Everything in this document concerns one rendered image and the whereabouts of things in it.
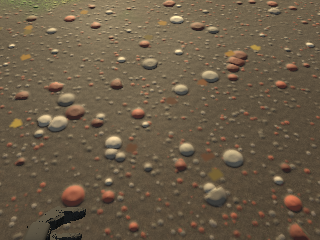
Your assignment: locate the robot left hand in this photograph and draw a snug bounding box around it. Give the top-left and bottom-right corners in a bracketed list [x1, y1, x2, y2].
[23, 206, 87, 240]

